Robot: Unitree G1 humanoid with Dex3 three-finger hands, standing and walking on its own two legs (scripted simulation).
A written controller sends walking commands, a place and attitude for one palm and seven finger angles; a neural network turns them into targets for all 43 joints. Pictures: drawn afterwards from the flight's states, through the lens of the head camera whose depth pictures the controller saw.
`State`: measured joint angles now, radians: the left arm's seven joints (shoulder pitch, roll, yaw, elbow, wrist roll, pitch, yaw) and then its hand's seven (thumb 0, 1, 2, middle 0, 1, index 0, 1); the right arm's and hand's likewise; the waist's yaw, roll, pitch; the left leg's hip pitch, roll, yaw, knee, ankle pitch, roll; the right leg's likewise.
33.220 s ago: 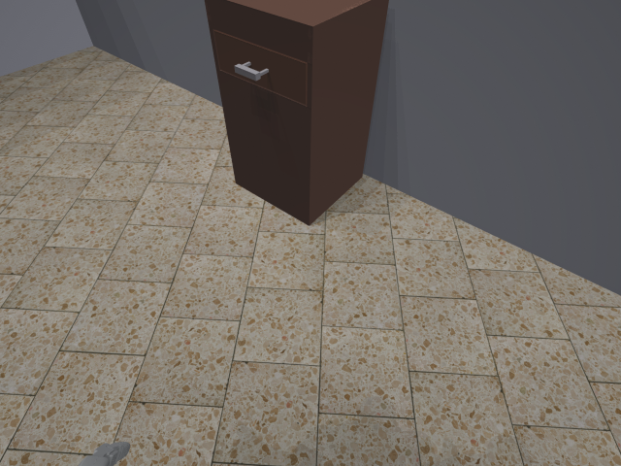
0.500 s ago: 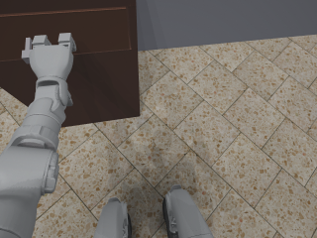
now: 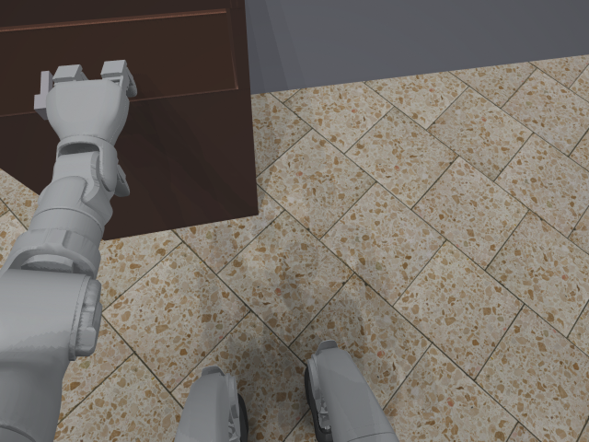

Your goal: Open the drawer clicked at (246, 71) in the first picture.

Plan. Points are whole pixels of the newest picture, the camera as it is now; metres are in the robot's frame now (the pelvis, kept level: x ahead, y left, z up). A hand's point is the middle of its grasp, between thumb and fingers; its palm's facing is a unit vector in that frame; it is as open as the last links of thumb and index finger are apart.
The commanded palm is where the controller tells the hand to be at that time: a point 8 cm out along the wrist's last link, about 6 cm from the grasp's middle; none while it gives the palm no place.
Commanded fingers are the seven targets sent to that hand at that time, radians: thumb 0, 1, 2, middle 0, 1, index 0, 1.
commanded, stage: close the thumb around the handle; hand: left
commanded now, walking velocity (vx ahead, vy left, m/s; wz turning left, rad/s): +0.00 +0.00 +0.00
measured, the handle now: (79, 89) +0.61 +0.22 +0.01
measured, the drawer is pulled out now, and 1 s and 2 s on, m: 0.00 0.01 0.13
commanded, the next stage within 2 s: pull the drawer open in 0.64 s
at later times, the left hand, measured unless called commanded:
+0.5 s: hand (109, 129) +0.55 +0.19 -0.01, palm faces -0.03 -0.01 -1.00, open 6.6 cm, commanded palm +0.53 +0.19 +0.03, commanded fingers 0.00 0.90 0.90 -0.40 -1.35 -0.40 -1.35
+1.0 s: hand (110, 138) +0.54 +0.19 -0.01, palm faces -0.05 -0.02 -1.00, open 5.9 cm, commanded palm +0.50 +0.19 +0.03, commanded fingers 0.00 0.90 0.90 -0.40 -1.35 -0.40 -1.35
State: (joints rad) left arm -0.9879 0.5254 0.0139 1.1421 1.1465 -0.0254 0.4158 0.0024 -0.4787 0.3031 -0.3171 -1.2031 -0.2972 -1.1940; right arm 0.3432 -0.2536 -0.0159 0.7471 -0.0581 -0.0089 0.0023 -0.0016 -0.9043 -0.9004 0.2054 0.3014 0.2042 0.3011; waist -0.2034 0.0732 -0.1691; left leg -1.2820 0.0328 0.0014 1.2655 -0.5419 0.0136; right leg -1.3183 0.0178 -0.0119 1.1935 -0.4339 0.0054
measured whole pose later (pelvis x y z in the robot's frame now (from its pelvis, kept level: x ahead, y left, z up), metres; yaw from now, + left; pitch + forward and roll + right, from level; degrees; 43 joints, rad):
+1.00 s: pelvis +0.02 +0.00 +0.02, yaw +0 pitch +31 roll -2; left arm -0.89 0.46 -0.01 1.10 1.12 0.03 0.45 0.01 0.71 0.76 -0.33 -1.35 -0.36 -1.32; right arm 0.32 -0.25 -0.03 0.75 -0.06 0.02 0.01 0.00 -0.90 -0.90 0.20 0.30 0.20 0.30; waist -0.18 0.07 -0.17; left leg -1.18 0.04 0.01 1.19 -0.54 0.01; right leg -1.22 0.02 0.00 1.13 -0.44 0.00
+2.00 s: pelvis +0.02 -0.01 +0.04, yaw +1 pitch +23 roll +0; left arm -0.52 0.27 -0.10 0.92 1.15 0.04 0.60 0.00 0.71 0.81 -0.31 -1.35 -0.38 -1.35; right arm 0.23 -0.22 -0.07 0.76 -0.05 0.03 0.00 0.00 -0.91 -0.90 0.20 0.30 0.20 0.30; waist -0.06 0.04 -0.19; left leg -0.98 0.02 0.02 1.08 -0.51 0.00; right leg -1.05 0.01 0.01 1.06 -0.42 -0.01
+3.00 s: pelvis +0.03 -0.02 +0.05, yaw +1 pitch +18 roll +1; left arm 0.06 0.20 -0.20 0.43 1.19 0.12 0.64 0.03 0.71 0.80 -0.28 -1.35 -0.40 -1.34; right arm 0.13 -0.21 -0.05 0.68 -0.05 0.02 -0.01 0.00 -0.90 -0.90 0.20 0.30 0.20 0.30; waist 0.02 0.02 -0.20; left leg -0.84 0.03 0.02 1.04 -0.53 -0.02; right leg -0.91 0.02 0.01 1.05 -0.46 -0.03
